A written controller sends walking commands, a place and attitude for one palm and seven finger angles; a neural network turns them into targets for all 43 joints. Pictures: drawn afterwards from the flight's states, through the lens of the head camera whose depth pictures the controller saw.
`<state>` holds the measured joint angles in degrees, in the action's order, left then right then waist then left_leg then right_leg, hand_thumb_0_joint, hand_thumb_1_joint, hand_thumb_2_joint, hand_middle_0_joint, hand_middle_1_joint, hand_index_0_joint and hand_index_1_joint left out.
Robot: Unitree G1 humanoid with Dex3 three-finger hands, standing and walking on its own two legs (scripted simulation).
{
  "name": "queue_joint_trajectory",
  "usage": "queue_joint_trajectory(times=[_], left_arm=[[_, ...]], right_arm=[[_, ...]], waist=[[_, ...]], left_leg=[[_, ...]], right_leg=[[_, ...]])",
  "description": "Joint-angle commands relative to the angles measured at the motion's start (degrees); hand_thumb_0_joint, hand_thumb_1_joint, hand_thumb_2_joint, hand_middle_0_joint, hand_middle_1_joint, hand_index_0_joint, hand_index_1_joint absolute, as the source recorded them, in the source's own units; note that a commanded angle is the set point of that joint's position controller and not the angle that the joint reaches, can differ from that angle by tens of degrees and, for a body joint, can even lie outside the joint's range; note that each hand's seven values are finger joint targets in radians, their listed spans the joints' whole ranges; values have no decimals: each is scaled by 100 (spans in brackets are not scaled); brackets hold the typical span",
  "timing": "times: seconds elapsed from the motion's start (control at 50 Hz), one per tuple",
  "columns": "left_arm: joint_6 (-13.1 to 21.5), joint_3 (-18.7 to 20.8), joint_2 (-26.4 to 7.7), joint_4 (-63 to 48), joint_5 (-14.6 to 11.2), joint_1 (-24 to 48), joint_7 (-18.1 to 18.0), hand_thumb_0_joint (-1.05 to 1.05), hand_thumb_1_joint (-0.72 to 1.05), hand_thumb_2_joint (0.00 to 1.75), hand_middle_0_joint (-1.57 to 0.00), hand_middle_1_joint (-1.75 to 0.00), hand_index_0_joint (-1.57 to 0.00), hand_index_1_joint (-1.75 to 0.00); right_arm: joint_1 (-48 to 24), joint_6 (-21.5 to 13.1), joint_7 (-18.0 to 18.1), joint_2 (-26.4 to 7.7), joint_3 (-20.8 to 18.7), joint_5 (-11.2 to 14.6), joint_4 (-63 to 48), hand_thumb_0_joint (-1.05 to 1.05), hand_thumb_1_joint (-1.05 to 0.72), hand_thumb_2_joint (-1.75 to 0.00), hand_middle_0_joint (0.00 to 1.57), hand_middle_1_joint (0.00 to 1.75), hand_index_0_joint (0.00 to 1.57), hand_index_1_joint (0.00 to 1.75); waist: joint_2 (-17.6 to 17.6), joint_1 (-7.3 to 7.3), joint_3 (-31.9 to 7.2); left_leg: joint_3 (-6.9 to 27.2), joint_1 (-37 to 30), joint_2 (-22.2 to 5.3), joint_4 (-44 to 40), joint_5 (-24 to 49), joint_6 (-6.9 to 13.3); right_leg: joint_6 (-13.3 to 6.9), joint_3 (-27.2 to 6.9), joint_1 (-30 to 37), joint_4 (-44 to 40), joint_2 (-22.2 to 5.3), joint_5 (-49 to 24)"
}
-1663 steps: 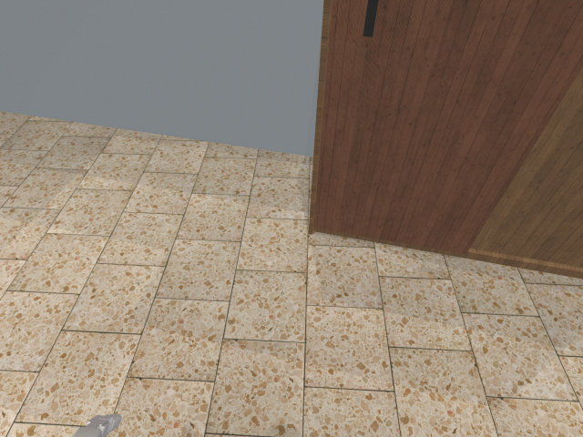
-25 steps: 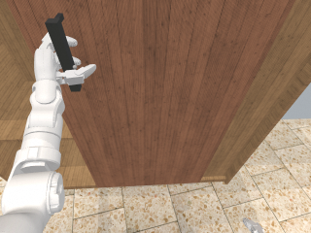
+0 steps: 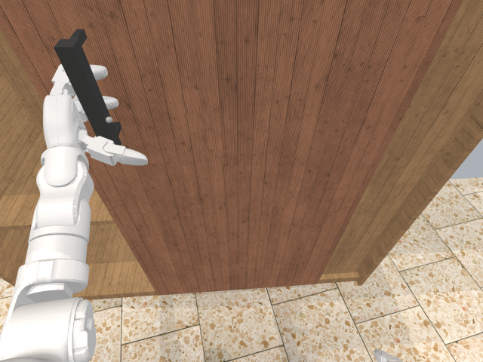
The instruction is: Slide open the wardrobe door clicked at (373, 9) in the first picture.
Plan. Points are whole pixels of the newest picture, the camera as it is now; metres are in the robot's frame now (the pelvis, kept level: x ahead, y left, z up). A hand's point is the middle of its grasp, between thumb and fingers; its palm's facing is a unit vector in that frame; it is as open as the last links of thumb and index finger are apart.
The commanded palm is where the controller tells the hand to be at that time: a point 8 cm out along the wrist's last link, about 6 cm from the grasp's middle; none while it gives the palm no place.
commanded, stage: slip the hand off the handle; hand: left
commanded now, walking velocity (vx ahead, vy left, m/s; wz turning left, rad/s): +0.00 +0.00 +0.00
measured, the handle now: (97, 95) +0.46 +0.25 +0.22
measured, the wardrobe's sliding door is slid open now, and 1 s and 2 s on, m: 0.44 0.44 0.44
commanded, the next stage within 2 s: draw the hand back to the body in 1.20 s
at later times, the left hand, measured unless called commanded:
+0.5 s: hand (56, 124) +0.40 +0.29 +0.21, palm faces +0.35 -0.93 -0.13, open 14.7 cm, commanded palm +0.37 +0.33 +0.20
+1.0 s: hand (29, 161) +0.32 +0.29 +0.21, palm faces +0.38 -0.92 -0.12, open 14.7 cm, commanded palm +0.29 +0.32 +0.20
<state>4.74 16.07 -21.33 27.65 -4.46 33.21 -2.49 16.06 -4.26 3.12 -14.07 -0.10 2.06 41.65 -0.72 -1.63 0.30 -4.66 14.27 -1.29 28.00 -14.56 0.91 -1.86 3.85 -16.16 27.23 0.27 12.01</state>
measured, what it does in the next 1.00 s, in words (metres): stands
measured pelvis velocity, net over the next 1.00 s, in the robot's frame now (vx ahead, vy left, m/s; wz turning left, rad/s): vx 0.01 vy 0.00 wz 0.02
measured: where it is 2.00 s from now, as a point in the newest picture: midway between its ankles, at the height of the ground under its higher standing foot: outside the picture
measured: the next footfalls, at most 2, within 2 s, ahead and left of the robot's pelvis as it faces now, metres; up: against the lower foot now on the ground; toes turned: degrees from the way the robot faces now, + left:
none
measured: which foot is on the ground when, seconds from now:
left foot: down 0.00-1.00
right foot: down 0.00-1.00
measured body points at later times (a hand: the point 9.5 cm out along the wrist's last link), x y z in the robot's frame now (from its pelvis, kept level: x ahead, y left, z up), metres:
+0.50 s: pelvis +0.01 +0.00 +0.00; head +0.02 +0.01 +0.45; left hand +0.37 +0.34 +0.21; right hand +0.13 -0.25 -0.11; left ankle +0.00 +0.11 -0.74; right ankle +0.03 -0.10 -0.74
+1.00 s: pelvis +0.01 +0.00 +0.00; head -0.01 -0.01 +0.45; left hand +0.29 +0.33 +0.22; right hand +0.17 -0.24 -0.09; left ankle +0.00 +0.11 -0.74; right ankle +0.03 -0.10 -0.74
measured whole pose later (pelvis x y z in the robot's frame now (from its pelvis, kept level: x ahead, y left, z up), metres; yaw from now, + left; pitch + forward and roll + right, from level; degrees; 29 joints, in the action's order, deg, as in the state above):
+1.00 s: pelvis +0.01 +0.00 +0.00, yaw +1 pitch -2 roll +0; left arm 1.0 24.1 -23.1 7.2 -10.4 12.9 4.8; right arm 13.4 -3.8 5.6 -14.8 1.3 3.4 38.7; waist -1.7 2.2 -0.4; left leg -3.8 10.3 -1.1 28.2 -15.8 0.8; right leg -1.7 4.6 -11.7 27.1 0.1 13.4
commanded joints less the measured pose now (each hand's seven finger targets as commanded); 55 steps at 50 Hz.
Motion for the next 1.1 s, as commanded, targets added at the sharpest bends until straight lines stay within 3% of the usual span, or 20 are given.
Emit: queue_joint_trajectory(times=[0.0,0.08,0.16,0.24,0.32,0.36,0.4,0.44,0.46,0.48,0.56,0.58,0.62,0.68,0.74,0.78,0.84,0.92,1.0,1.08], left_arm=[[227,685,-1753,-1568,8,2356,-248,0,-55,20,-25,-115,-25,-115],[73,585,-1681,-1584,12,2472,-221,0,-55,20,-25,-115,-25,-115],[9,904,-1946,-1690,-18,2086,-137,0,-55,20,-25,-115,-25,-115],[4,647,-1666,-1757,-59,1896,88,0,-55,20,-25,-115,-25,-115],[-6,672,-1782,-1726,-156,1898,377,0,-55,20,-25,-115,-25,-115],[-43,450,-1640,-1518,-224,2220,535,0,-55,20,-25,-115,-25,-115],[-51,627,-1902,-1236,-268,2370,635,0,-55,20,-25,-115,-25,-115],[60,766,-2145,-1297,-268,2651,681,0,-55,20,-25,-115,-25,-115],[96,650,-2006,-1177,-288,2700,711,0,-55,20,-25,-115,-25,-115],[184,876,-2273,-1147,-289,2761,705,0,-55,20,-25,-115,-25,-115],[441,681,-1860,-1669,-368,1902,767,0,-55,20,-25,-115,-25,-115],[433,766,-1877,-1678,-401,1641,770,0,-55,20,-25,-115,-25,-115],[349,1107,-2042,-1722,-511,847,785,0,-55,20,-25,-115,-25,-115],[87,1350,-2110,-1952,-646,514,758,0,-55,20,-25,-115,-25,-115],[-59,1677,-2367,-2331,-676,443,632,0,-55,20,-25,-115,-25,-115],[-37,1450,-2087,-2925,-646,419,569,0,-55,20,-25,-115,-25,-115],[101,1390,-2060,-3388,-569,326,521,0,-55,20,-25,-115,-25,-115],[43,854,-1490,-3383,-642,52,744,0,-55,20,-25,-115,-25,-115],[-339,817,-1474,-3107,-821,22,920,0,-55,20,-25,-115,-25,-115],[-417,854,-1410,-3486,-858,-50,840,0,-55,20,-25,-115,-25,-115]], right_arm=[[-212,-215,135,-849,-278,-35,-739,0,-90,-90,20,30,20,30],[-339,-119,194,-811,-187,-22,-784,0,-90,-90,20,30,20,30],[-386,-56,230,-807,-197,-30,-873,0,-90,-90,20,30,20,30],[-370,-43,221,-798,-196,2,-905,0,-90,-90,20,30,20,30],[-357,-26,256,-856,-203,54,-904,0,-90,-90,20,30,20,30],[-316,-43,281,-877,-191,91,-848,0,-90,-90,20,30,20,30],[-289,-54,322,-932,-189,99,-791,0,-90,-90,20,30,20,30],[-241,-79,348,-938,-199,91,-770,0,-90,-90,20,30,20,30],[-216,-103,345,-919,-184,88,-760,0,-90,-90,20,30,20,30],[-150,-116,344,-948,-200,70,-708,0,-90,-90,20,30,20,30],[-191,-175,257,-868,-222,81,-903,0,-90,-90,20,30,20,30],[-156,-180,236,-880,-239,75,-906,0,-90,-90,20,30,20,30],[-203,-167,220,-922,-257,101,-1009,0,-90,-90,20,30,20,30],[-367,-129,237,-925,-231,152,-1072,0,-90,-90,20,30,20,30],[-553,-117,297,-903,-186,148,-1133,0,-90,-90,20,30,20,30],[-671,-161,283,-836,-155,124,-1226,0,-90,-90,20,30,20,30],[-726,-227,281,-806,-145,76,-1202,0,-90,-90,20,30,20,30],[-845,-282,316,-784,-109,130,-1145,0,-90,-90,20,30,20,30],[-1013,-309,432,-826,-56,195,-1106,0,-90,-90,20,30,20,30],[-1195,-354,444,-764,-6,166,-1198,0,-90,-90,20,30,20,30]], waist=[[-8,125,-1900],[-17,59,-1632],[-162,186,-1831],[-216,134,-1743],[-222,57,-1535],[-164,-96,-1257],[-113,-112,-1155],[-314,-79,-1397],[-261,-117,-1345],[-292,-76,-1515],[-666,137,-1995],[-518,180,-2034],[-325,340,-1970],[82,371,-1606],[56,407,-1318],[-272,411,-1455],[-584,377,-1516],[-419,206,-1132],[-126,166,-611],[-145,301,-918]], left_leg=[[313,-549,23,-326,1536,126],[330,-510,13,-407,1474,108],[283,-624,20,-360,1772,103],[311,-763,-8,-334,2031,74],[326,-720,-3,-326,1805,86],[371,-638,6,-341,1427,90],[412,-496,20,-368,1049,97],[442,-540,44,-353,1042,89],[452,-536,48,-321,1014,100],[477,-523,47,-307,1056,81],[499,-782,37,-219,1660,17],[524,-779,16,-212,1776,2],[466,-622,9,-230,1897,20],[412,-358,0,-367,1555,44],[358,-263,7,-454,1300,73],[345,-433,14,-435,1390,60],[360,-640,-1,-361,1555,48],[369,-671,-1,-364,1148,64],[457,-456,44,-510,330,92],[482,-590,80,-501,467,88]], right_leg=[[6,-347,915,-241,-6,-1319],[9,-310,845,-282,-5,-1245],[-9,-323,1014,-232,-6,-1542],[-20,-278,924,-212,23,-1692],[-17,-284,787,-272,28,-1532],[1,-273,514,-348,16,-1193],[8,-297,387,-411,6,-831],[-10,-313,439,-388,5,-755],[-4,-316,380,-387,2,-739],[-14,-317,441,-354,7,-770],[-59,-290,697,-166,45,-1193],[-58,-279,754,-141,57,-1284],[-49,-268,979,-118,54,-1458],[-1,-268,1047,-174,20,-1382],[16,-305,1056,-241,5,-1159],[2,-333,1062,-222,11,-1191],[-21,-351,1029,-199,40,-1271],[7,-299,740,-315,45,-889],[47,-316,483,-568,-7,-41],[33,-314,685,-535,-39,-105]])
